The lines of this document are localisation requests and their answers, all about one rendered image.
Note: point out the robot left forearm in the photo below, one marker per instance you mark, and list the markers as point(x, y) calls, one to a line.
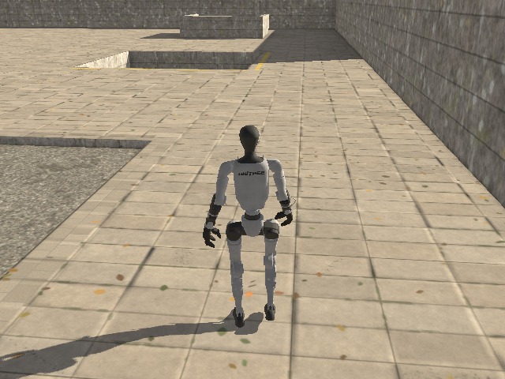
point(212, 214)

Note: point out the right robot upper arm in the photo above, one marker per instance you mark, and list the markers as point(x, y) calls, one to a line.
point(279, 178)

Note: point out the robot left hand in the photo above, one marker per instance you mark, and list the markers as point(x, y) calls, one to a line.
point(207, 236)

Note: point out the robot right forearm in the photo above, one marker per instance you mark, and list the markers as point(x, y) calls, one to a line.
point(286, 205)

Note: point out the robot right foot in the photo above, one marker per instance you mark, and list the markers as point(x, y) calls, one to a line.
point(270, 314)

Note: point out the left robot thigh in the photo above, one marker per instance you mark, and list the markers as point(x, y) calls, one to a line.
point(233, 237)

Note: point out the robot right hand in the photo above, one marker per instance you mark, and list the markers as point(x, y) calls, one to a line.
point(281, 215)

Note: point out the left robot upper arm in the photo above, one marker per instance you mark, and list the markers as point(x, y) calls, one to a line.
point(222, 181)

